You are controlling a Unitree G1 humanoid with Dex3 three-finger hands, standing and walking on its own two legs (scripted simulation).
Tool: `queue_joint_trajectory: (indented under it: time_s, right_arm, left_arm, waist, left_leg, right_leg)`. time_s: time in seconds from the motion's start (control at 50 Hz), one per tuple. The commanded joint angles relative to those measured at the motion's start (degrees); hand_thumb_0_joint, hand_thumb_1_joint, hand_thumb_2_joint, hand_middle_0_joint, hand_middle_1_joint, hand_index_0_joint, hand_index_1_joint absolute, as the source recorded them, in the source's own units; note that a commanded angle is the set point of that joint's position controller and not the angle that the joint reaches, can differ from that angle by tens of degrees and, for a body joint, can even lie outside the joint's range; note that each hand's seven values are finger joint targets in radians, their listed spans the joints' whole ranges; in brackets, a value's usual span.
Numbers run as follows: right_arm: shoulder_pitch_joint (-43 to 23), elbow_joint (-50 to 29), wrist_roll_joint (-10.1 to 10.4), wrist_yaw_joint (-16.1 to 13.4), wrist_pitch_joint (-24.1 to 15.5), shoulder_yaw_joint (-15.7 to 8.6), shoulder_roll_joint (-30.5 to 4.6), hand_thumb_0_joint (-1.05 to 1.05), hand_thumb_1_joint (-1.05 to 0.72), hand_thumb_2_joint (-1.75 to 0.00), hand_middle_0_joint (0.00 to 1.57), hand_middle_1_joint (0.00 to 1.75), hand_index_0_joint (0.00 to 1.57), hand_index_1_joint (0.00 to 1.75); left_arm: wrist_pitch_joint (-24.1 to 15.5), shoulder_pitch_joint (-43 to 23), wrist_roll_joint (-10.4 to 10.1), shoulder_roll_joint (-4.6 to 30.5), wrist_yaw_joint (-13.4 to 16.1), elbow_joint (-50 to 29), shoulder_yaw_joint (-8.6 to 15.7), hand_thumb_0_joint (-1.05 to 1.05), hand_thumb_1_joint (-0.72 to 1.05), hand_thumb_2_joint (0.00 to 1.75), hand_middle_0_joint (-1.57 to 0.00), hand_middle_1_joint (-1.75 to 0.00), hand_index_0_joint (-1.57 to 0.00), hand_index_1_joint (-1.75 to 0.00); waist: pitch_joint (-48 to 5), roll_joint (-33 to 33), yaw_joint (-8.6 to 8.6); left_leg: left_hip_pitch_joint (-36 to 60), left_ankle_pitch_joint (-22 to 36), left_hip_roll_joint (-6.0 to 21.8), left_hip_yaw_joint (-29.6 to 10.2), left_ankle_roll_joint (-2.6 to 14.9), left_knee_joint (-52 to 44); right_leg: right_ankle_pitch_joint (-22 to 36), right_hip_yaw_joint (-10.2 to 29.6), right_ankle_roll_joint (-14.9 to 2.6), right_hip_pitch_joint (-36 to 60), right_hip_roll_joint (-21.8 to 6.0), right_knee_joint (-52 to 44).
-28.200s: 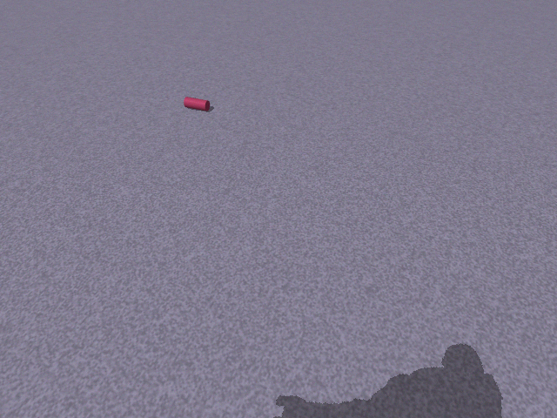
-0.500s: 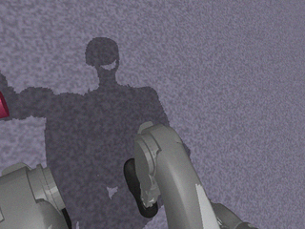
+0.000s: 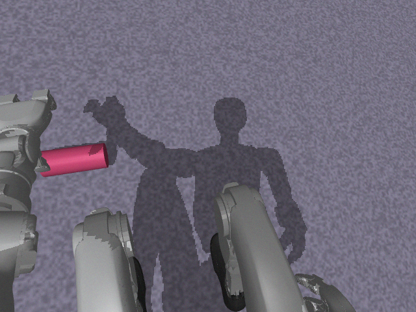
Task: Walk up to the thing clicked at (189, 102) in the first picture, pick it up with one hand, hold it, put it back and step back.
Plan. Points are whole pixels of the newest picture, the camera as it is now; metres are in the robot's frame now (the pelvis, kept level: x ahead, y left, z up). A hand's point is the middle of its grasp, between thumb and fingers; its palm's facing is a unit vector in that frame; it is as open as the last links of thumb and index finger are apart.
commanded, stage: withdraw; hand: left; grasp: from above
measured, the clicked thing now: (75, 159) +0.50 +0.26 -0.33
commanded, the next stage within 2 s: home in 0.30 s
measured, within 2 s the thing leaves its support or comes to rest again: neither
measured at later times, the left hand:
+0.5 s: hand (47, 141) +0.50 +0.28 -0.19, palm faces -0.36 -0.04 -0.93, open 13.6 cm
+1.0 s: hand (4, 193) +0.35 +0.25 +0.01, palm faces -0.28 -0.65 -0.71, open 7.8 cm
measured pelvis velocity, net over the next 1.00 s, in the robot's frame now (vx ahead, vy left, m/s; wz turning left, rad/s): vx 0.01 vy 0.00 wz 0.05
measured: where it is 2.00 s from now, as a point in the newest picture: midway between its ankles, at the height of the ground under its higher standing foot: (185, 299)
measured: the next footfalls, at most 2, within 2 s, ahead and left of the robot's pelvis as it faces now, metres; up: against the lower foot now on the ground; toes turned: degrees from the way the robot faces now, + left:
none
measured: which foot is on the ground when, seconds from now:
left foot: down 0.00-1.00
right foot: down 0.00-1.00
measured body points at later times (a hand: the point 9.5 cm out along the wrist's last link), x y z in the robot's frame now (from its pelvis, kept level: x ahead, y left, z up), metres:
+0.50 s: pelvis +0.00 +0.01 -0.04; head +0.24 +0.08 +0.33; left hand +0.51 +0.28 -0.14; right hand +0.01 -0.26 -0.13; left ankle +0.08 +0.13 -0.33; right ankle +0.10 -0.13 -0.33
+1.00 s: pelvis +0.01 +0.00 +0.12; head +0.18 +0.05 +0.53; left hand +0.36 +0.28 +0.05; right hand +0.18 -0.26 +0.01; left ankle +0.08 +0.13 -0.33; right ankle +0.10 -0.13 -0.33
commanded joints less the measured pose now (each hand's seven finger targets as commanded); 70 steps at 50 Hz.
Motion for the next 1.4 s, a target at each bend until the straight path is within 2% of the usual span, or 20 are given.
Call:
queue_joint_trajectory:
  time_s: [0.0,0.1,0.14,0.24,0.3,0.36,0.44,0.5,0.58,0.62,0.66,0.74,0.8,0.84,0.9,0.96,1.04,1.2,1.3,1.38]
  right_arm:
    - [10.7,-1.9,-0.1,-4.3,0.9,-3.4,-13.0,0.00,-0.90,-0.90,0.20,0.30,0.20,0.30]
    - [10.6,-0.7,-1.3,-5.9,0.5,-1.8,-12.8,0.00,-0.90,-0.90,0.20,0.30,0.20,0.30]
    - [10.3,-0.5,-2.1,-6.0,0.1,-1.2,-12.7,0.00,-0.89,-0.90,0.20,0.30,0.20,0.30]
    - [10.8,-0.1,-3.9,-6.2,-0.7,-0.3,-13.9,0.00,-0.89,-0.90,0.20,0.30,0.20,0.30]
    - [11.6,0.4,-4.7,-6.2,-1.6,-0.4,-14.7,0.00,-0.90,-0.90,0.20,0.30,0.20,0.30]
    - [12.6,0.4,-4.8,-5.9,-2.1,-1.1,-15.0,0.00,-0.90,-0.90,0.20,0.30,0.20,0.30]
    - [14.1,0.2,-3.6,-4.9,-2.3,-2.8,-14.8,0.00,-0.88,-0.89,0.20,0.30,0.20,0.30]
    - [15.4,0.0,-2.3,-4.3,-1.6,-4.0,-14.0,0.00,-0.88,-0.90,0.20,0.30,0.20,0.30]
    - [16.2,0.0,-0.1,-3.8,-0.4,-5.6,-12.2,0.00,-0.89,-0.90,0.20,0.30,0.20,0.30]
    - [16.0,-1.4,1.3,-4.2,0.3,-7.0,-12.6,0.00,-0.89,-0.90,0.20,0.30,0.20,0.30]
    - [14.3,-2.5,2.3,-4.3,0.9,-7.1,-11.5,0.00,-0.90,-0.90,0.20,0.30,0.20,0.30]
    - [11.0,-5.5,3.9,-5.7,1.8,-8.0,-10.8,0.00,-0.90,-0.90,0.20,0.30,0.20,0.30]
    - [8.0,-7.6,4.8,-6.6,2.0,-8.1,-9.2,0.00,-0.90,-0.90,0.20,0.30,0.20,0.30]
    - [6.5,-8.2,5.2,-7.4,1.7,-8.2,-8.6,0.00,-0.90,-0.90,0.20,0.30,0.20,0.30]
    - [4.6,-9.4,5.7,-8.9,1.0,-8.1,-8.2,0.00,-0.90,-0.90,0.20,0.30,0.20,0.30]
    - [2.4,-9.9,6.3,-10.4,-0.4,-7.9,-8.2,0.00,-0.90,-0.90,0.20,0.30,0.20,0.30]
    - [-0.2,-11.1,7.0,-12.4,-2.4,-7.5,-7.6,0.00,-0.90,-0.90,0.20,0.30,0.20,0.30]
    - [-2.1,-13.9,7.6,-15.4,-5.5,-5.7,-5.2,0.00,-0.90,-0.90,0.20,0.30,0.20,0.30]
    - [-0.6,-14.9,7.7,-17.5,-6.9,-4.2,-3.5,0.00,-0.90,-0.90,0.20,0.30,0.20,0.30]
    - [1.1,-15.8,7.7,-19.6,-8.1,-3.3,-2.7,0.00,-0.90,-0.90,0.20,0.30,0.20,0.30]
  left_arm:
    - [-3.8,-16.2,1.4,11.2,0.5,-4.8,1.0,0.00,-0.49,1.00,-0.10,-0.99,-0.09,-0.99]
    - [-8.1,-21.9,5.0,13.9,4.7,-2.2,1.3,0.00,-0.48,0.98,-0.11,-0.97,-0.10,-0.98]
    - [-9.2,-22.9,6.0,13.2,7.3,2.2,0.8,0.00,-0.48,0.98,-0.09,-0.99,-0.10,-0.99]
    - [-10.2,-28.8,9.7,19.2,13.8,5.0,3.9,0.00,-0.49,0.98,-0.09,-1.00,-0.09,-0.99]
    - [-9.1,-30.0,10.8,19.1,16.9,4.7,4.7,0.00,-0.49,0.98,-0.08,-1.00,-0.09,-0.99]
    - [-7.3,-29.7,10.8,21.8,18.1,1.4,7.0,0.00,-0.49,0.97,-0.10,-0.98,-0.10,-0.97]
    - [-3.9,-24.9,8.0,18.4,16.8,-3.1,7.1,0.00,-0.31,0.95,-0.26,-0.80,-0.23,-0.79]
    - [-1.2,-20.5,4.4,19.5,14.6,-8.1,8.7,0.00,-0.15,0.92,-0.24,-0.65,-0.22,-0.67]
    - [1.7,-14.3,-3.5,14.0,9.2,-14.5,7.6,0.00,0.15,0.86,-0.22,-0.49,-0.20,-0.51]
    - [2.3,-10.5,-7.4,15.2,6.3,-23.1,9.6,0.00,0.31,0.83,-0.20,-0.42,-0.19,-0.43]
    - [3.5,-1.4,-11.9,9.1,2.6,-23.8,7.1,0.00,0.47,0.81,-0.19,-0.35,-0.19,-0.36]
    - [4.7,8.4,-20.0,7.2,-3.0,-37.2,8.3,0.00,0.79,0.89,-0.20,-0.30,-0.20,-0.30]
    - [5.7,14.7,-25.9,2.7,-5.1,-45.7,6.9,0.00,0.90,0.90,-0.20,-0.30,-0.20,-0.30]
    - [6.6,18.2,-28.8,2.0,-5.4,-49.3,7.9,0.00,0.90,0.90,-0.20,-0.30,-0.20,-0.30]
    - [8.1,22.1,-32.6,-1.6,-5.2,-54.9,6.5,0.00,0.90,0.90,-0.20,-0.30,-0.20,-0.30]
    - [10.0,26.6,-36.6,-3.1,-5.0,-59.1,6.8,0.00,0.90,0.90,-0.20,-0.30,-0.20,-0.30]
    - [12.5,33.5,-42.8,-7.5,-4.8,-65.7,4.9,0.00,0.90,0.90,-0.20,-0.30,-0.20,-0.30]
    - [17.9,48.4,-55.9,-10.3,-3.5,-73.7,7.0,0.00,0.90,0.90,-0.20,-0.30,-0.20,-0.30]
    - [21.1,56.6,-60.7,-13.3,-3.2,-77.4,7.4,0.00,0.90,0.90,-0.20,-0.30,-0.20,-0.30]
    - [23.5,63.4,-64.0,-16.0,-3.5,-81.2,7.8,0.00,0.90,0.90,-0.20,-0.30,-0.20,-0.30]
  waist:
    - [-26.6,3.1,-2.68]
    - [-29.2,7.4,-3.32]
    - [-27.8,8.9,-4.69]
    - [-32.6,15.5,-4.75]
    - [-33.7,20.4,-5.43]
    - [-37.9,24.1,-4.38]
    - [-43.1,25.9,-3.05]
    - [-49.1,24.2,-0.32]
    - [-47.2,17.9,1.01]
    - [-50.4,17.1,2.96]
    - [-44.0,9.8,2.34]
    - [-41.9,7.7,5.24]
    - [-38.7,5.2,5.53]
    - [-38.8,4.8,6.55]
    - [-35.5,4.9,6.16]
    - [-34.1,8.4,7.30]
    - [-32.4,8.4,6.69]
    - [-27.3,3.9,7.09]
    - [-22.9,3.8,7.58]
    - [-21.6,4.0,7.86]
  left_leg:
    - [16.3,3.4,-2.6,5.9,2.75,-12.4]
    - [18.5,4.1,-2.3,5.8,2.62,-11.7]
    - [18.8,2.8,-2.1,5.0,2.27,-11.3]
    - [23.0,3.9,-2.0,4.5,1.62,-9.7]
    - [26.4,4.7,-1.9,4.4,1.22,-10.3]
    - [28.9,6.6,-1.8,4.2,0.89,-10.4]
    - [32.8,10.2,-1.7,4.3,0.59,-11.8]
    - [34.2,14.1,-1.8,5.6,1.21,-12.2]
    - [31.6,12.7,-1.8,6.6,2.22,-15.2]
    - [33.8,13.2,-2.0,6.2,2.24,-17.5]
    - [30.6,11.6,-1.8,6.1,2.99,-19.0]
    - [33.8,9.3,-1.6,4.7,2.78,-24.7]
    - [35.5,7.2,-1.2,4.7,2.96,-28.6]
    - [38.5,7.2,-1.0,4.6,2.80,-31.2]
    - [43.7,4.8,-0.8,4.0,2.42,-35.8]
    - [50.0,2.4,-0.3,2.4,1.75,-42.0]
    - [56.2,2.1,-0.4,1.9,1.48,-47.3]
    - [65.1,4.6,-0.8,3.1,1.96,-56.3]
    - [72.0,6.2,-0.6,2.7,1.87,-64.1]
    - [78.5,12.4,-0.6,2.7,1.48,-68.9]
  right_leg:
    - [3.3,-2.5,-4.60,19.8,2.2,-17.2]
    - [5.0,-2.9,-4.28,17.3,2.0,-14.5]
    - [3.1,-2.8,-4.48,14.9,2.5,-13.3]
    - [4.6,-4.3,-4.71,12.3,2.3,-9.9]
    - [7.1,-6.2,-4.60,9.6,1.8,-8.0]
    - [9.4,-6.8,-4.79,8.9,1.3,-6.1]
    - [12.5,-6.8,-4.96,10.2,1.0,-6.1]
    - [15.5,-5.8,-4.85,16.0,1.4,-8.4]
    - [14.4,-4.3,-4.41,21.4,1.9,-13.5]
    - [14.3,-3.9,-4.44,24.9,1.5,-15.3]
    - [13.7,-3.5,-3.93,27.3,1.9,-18.9]
    - [11.2,-2.6,-4.20,30.1,1.4,-23.5]
    - [9.9,-1.7,-3.81,33.5,1.1,-27.9]
    - [9.8,-1.3,-3.75,35.9,1.1,-30.0]
    - [7.5,-1.0,-3.93,37.1,0.7,-34.5]
    - [6.4,-0.7,-3.74,38.6,0.3,-36.6]
    - [6.5,-0.3,-3.49,42.9,0.1,-41.8]
    - [7.4,0.9,-3.01,56.4,0.1,-54.3]
    - [9.3,1.2,-2.85,64.6,0.0,-61.5]
    - [14.4,0.5,-2.80,71.2,0.2,-66.0]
